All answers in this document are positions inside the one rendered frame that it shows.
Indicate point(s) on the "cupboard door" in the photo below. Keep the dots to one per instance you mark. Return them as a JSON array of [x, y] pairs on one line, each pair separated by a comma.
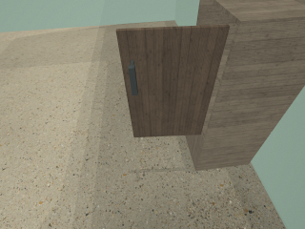
[[176, 68]]

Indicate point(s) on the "handle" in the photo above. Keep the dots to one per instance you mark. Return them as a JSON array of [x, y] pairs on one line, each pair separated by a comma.
[[132, 76]]

